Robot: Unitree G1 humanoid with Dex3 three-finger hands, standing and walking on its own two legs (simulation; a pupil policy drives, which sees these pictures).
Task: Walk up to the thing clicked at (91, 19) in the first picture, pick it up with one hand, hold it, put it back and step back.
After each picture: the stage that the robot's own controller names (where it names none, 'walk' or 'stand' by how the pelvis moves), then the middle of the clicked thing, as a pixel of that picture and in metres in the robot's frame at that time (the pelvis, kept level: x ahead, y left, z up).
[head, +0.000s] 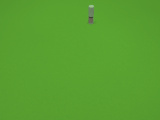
stand; (91, 14) +1.89 -0.04 -0.66
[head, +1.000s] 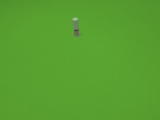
walk; (76, 27) +1.74 +0.27 -0.64
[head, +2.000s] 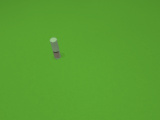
walk; (55, 48) +1.18 +0.39 -0.65
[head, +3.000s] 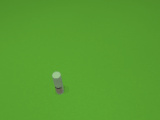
walk; (58, 83) +0.76 +0.28 -0.64
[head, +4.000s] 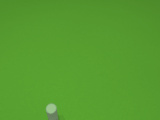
walk; (52, 115) +0.48 +0.20 -0.64
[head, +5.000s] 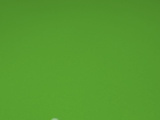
stand; out of the picture +0.41 +0.21 -0.65
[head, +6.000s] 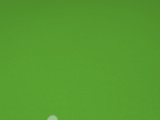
stand; out of the picture +0.41 +0.22 -0.65
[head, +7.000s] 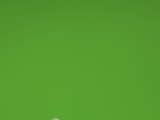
stand; out of the picture +0.41 +0.22 -0.66
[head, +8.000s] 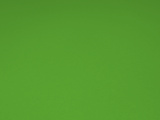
stand; out of the picture +0.40 +0.23 -0.66
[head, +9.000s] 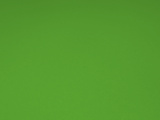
stand; out of the picture +0.40 +0.23 -0.66
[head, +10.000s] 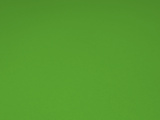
go down; out of the picture +0.39 +0.23 -0.66
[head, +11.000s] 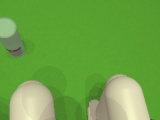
go down; (11, 41) +0.49 +0.24 -0.25
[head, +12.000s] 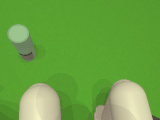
close in; (24, 45) +0.49 +0.23 -0.26
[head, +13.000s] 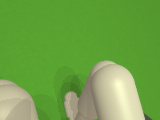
close in; out of the picture +0.48 +0.28 -0.17
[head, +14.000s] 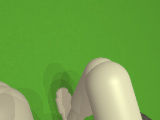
close; out of the picture +0.46 +0.29 -0.16
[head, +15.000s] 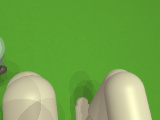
lift; out of the picture +0.36 +0.26 -0.12
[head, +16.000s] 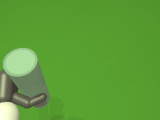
lift; (32, 84) +0.32 +0.17 +0.06
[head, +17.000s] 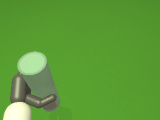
hold; (43, 86) +0.32 +0.15 +0.05
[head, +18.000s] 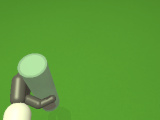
hold; (43, 87) +0.32 +0.15 +0.05
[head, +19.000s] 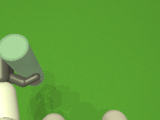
crouch; (26, 65) +0.39 +0.18 -0.02
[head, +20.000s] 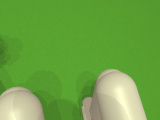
lower; out of the picture +0.50 +0.26 -0.06
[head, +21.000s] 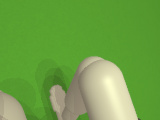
lower; out of the picture +0.47 +0.29 -0.18
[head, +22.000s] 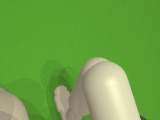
lower; out of the picture +0.46 +0.30 -0.17
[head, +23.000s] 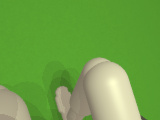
lower; out of the picture +0.46 +0.29 -0.16
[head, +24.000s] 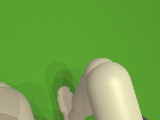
lower; out of the picture +0.45 +0.29 -0.16
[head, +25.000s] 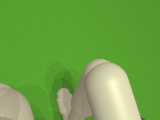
open; out of the picture +0.46 +0.26 -0.17
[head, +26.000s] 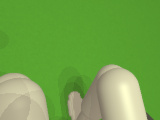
stand; out of the picture +0.46 +0.25 -0.18
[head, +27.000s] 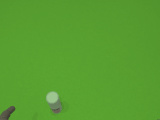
stand; (54, 103) +0.42 +0.18 -0.52
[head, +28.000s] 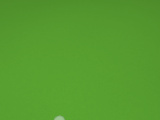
stand; out of the picture +0.41 +0.17 -0.60
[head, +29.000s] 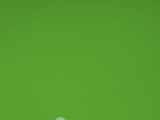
stand; out of the picture +0.40 +0.17 -0.60
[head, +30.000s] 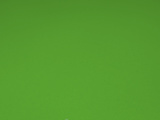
stand; out of the picture +0.42 +0.16 -0.65
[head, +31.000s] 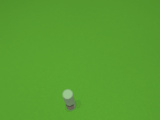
walk; (69, 100) +0.50 +0.14 -0.63
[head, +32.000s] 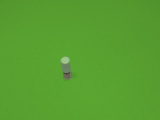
walk; (66, 69) +0.80 +0.17 -0.62
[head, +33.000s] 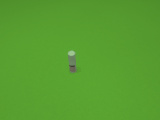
stand; (72, 62) +1.06 +0.20 -0.64
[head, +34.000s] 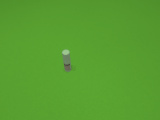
stand; (66, 61) +1.04 +0.21 -0.66
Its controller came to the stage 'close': yes
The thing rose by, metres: 0.69
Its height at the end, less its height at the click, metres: +0.00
